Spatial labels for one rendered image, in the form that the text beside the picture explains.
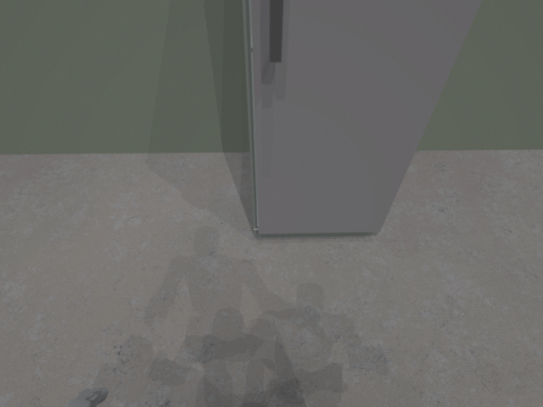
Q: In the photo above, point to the fridge door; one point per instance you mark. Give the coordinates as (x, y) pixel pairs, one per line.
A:
(338, 121)

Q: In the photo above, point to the left robot hand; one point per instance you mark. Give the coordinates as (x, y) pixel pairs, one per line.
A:
(89, 398)

